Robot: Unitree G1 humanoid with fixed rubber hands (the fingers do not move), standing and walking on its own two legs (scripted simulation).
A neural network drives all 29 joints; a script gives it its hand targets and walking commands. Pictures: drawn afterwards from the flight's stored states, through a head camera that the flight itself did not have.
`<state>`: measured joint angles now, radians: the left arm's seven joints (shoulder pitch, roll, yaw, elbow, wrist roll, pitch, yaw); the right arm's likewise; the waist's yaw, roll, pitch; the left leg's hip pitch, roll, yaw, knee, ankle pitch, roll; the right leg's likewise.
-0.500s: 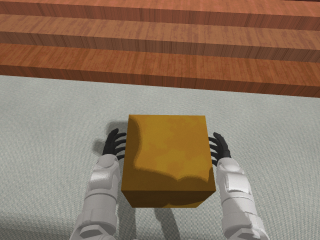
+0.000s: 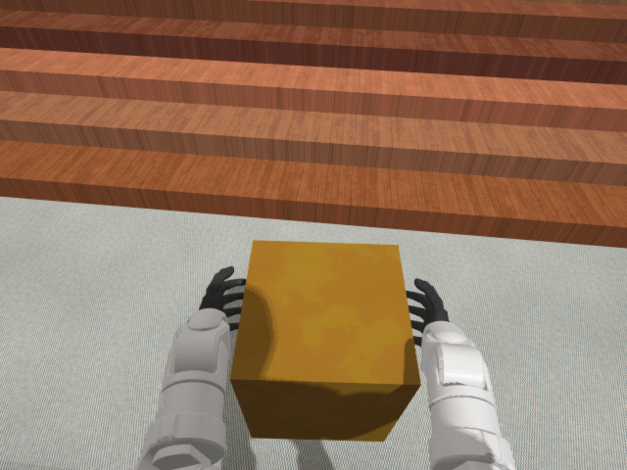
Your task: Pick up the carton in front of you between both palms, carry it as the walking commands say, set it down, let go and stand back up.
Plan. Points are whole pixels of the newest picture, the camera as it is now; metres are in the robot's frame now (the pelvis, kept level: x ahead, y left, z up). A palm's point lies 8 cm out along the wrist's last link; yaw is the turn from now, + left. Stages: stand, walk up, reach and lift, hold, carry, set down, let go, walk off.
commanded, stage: reach and lift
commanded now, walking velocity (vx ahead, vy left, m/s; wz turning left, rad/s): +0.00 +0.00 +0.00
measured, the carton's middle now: (321, 345) +0.31 +0.00 -0.05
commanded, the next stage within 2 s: hold in 0.74 s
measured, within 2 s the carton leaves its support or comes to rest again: neither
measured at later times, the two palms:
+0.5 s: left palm (213, 309) +0.31 +0.15 +0.04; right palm (435, 321) +0.30 -0.15 +0.04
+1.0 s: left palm (207, 305) +0.30 +0.15 +0.06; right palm (439, 317) +0.30 -0.15 +0.06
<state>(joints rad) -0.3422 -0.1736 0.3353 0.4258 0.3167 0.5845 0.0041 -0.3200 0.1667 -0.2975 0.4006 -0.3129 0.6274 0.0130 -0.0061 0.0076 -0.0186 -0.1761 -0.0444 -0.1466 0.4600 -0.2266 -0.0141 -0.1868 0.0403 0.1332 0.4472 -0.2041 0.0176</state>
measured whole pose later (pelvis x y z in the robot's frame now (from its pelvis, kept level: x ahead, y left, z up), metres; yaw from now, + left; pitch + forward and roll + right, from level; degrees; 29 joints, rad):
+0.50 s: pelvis +0.02 +0.00 +0.01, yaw +0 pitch -4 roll +0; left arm -0.29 -0.16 0.27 0.34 0.30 0.64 0.00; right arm -0.27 0.15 -0.23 0.32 -0.29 0.68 0.01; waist 0.00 0.01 -0.01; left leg -0.09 -0.03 -0.14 0.37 -0.21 -0.01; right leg -0.10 0.04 0.13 0.36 -0.19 0.01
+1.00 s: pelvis +0.01 +0.00 +0.01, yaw +0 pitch -7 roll +0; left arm -0.29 -0.16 0.26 0.27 0.30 0.74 0.00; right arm -0.28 0.16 -0.22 0.26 -0.29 0.78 0.01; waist 0.00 0.00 -0.01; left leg -0.02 -0.03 -0.14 0.34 -0.19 -0.01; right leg -0.03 0.03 0.13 0.33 -0.17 0.01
